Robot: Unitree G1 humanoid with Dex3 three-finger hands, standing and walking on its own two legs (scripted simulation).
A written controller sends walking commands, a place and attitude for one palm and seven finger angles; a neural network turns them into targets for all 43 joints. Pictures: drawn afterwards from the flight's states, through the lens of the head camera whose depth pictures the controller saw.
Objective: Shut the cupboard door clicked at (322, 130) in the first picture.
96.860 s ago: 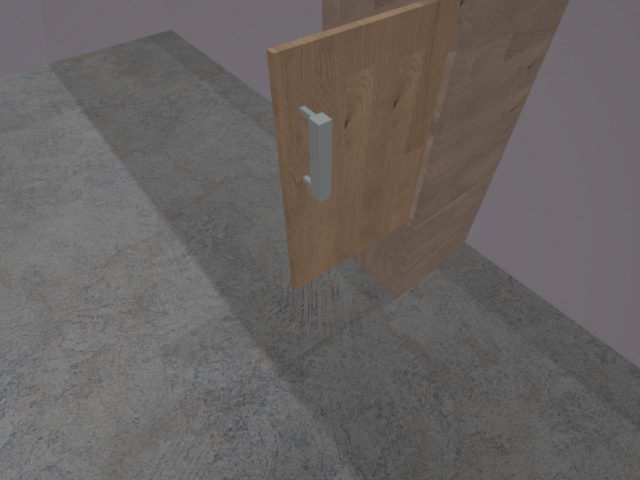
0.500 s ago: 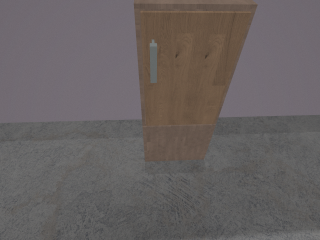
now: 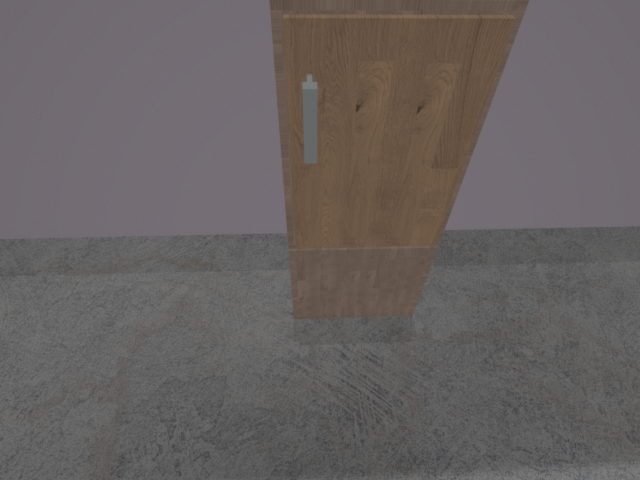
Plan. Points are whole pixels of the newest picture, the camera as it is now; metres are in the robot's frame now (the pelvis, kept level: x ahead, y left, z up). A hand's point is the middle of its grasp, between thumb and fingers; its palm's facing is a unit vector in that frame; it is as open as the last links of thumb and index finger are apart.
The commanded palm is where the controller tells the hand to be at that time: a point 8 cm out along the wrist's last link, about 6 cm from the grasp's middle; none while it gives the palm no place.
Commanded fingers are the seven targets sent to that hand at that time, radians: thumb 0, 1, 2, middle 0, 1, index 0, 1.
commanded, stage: look to check the result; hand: left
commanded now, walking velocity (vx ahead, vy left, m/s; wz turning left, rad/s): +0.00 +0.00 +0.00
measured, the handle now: (310, 119) +0.73 +0.06 +0.07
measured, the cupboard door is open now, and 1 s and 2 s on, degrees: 0 0 0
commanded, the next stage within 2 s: stand and wait in 0.16 s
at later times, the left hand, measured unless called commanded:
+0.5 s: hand out of the picture -0.01 +0.16 -0.18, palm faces +0.04 -0.98 -0.17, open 7.3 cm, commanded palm none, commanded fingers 0.00 0.90 0.90 -0.20 -0.30 -0.20 -0.30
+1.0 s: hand out of the picture +0.00 +0.16 -0.18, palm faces +0.05 -0.98 -0.17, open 7.3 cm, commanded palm none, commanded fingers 0.00 0.90 0.90 -0.20 -0.30 -0.20 -0.30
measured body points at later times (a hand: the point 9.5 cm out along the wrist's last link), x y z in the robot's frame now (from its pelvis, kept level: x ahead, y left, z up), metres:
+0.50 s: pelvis +0.02 +0.00 +0.00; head +0.03 +0.00 +0.45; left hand -0.01 +0.21 -0.16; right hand +0.01 -0.22 -0.16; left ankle +0.03 +0.10 -0.74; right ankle -0.02 -0.11 -0.74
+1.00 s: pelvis +0.03 +0.00 +0.00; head +0.04 +0.00 +0.45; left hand +0.00 +0.21 -0.16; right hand +0.02 -0.22 -0.16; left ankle +0.03 +0.10 -0.74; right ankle -0.02 -0.11 -0.74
